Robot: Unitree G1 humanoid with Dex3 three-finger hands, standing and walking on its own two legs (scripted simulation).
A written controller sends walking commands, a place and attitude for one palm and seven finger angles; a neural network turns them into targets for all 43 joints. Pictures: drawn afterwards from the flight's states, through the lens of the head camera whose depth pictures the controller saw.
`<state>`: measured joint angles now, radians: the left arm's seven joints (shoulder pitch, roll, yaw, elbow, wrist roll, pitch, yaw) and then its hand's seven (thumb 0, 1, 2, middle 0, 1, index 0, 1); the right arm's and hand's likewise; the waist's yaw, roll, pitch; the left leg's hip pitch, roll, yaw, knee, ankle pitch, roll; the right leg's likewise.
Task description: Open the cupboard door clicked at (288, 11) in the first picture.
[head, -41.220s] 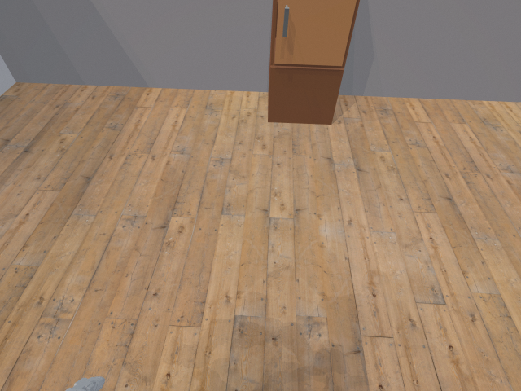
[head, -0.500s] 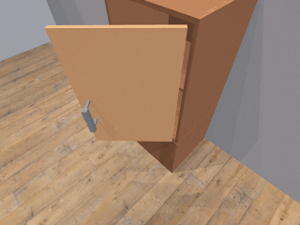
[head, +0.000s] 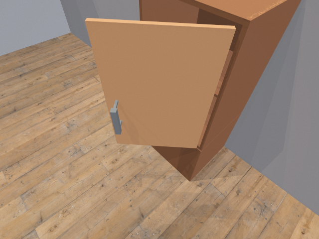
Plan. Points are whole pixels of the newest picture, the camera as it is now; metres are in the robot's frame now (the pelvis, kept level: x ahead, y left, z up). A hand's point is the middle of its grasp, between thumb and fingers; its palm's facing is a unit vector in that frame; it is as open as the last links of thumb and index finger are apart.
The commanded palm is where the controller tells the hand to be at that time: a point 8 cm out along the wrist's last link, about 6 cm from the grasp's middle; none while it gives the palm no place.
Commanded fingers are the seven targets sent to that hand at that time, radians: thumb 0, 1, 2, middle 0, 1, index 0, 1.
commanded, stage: come to a stop and stand still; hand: left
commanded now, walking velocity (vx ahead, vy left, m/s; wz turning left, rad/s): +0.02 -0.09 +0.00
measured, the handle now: (117, 117) +0.55 +0.20 -0.11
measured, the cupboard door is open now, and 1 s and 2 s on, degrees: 43 43 43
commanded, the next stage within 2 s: look again from close up in 1.88 s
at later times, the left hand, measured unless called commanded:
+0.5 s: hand out of the picture +0.04 +0.14 -0.18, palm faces +0.06 -0.98 -0.20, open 7.3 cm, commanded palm none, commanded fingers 0.00 0.90 0.90 -0.20 -0.30 -0.20 -0.30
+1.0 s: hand out of the picture -0.01 +0.23 -0.17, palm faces +0.02 -0.97 -0.24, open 7.4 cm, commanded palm none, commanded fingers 0.00 0.90 0.90 -0.20 -0.30 -0.20 -0.30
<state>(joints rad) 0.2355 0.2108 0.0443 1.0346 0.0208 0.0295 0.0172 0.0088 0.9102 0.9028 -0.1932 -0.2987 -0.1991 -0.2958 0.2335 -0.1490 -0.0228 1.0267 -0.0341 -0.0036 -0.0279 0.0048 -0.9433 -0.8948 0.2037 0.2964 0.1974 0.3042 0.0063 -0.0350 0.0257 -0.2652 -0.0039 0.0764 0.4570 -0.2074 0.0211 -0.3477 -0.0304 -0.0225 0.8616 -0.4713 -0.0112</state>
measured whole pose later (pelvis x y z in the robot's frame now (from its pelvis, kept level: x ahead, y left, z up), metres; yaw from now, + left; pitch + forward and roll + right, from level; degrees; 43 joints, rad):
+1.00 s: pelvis -0.03 +0.02 +0.00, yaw +0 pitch -3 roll -1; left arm 0.30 0.25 0.00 1.04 0.02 0.00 0.02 0.01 0.91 0.90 -0.20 -0.30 -0.20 -0.30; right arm 0.21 -0.22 -0.01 1.06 -0.02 0.00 0.00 0.01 -0.91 -0.89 0.20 0.30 0.20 0.30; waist 0.01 -0.02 0.00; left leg -0.23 0.00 0.08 0.44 -0.17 0.04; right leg -0.13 -0.02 -0.04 0.42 -0.24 0.01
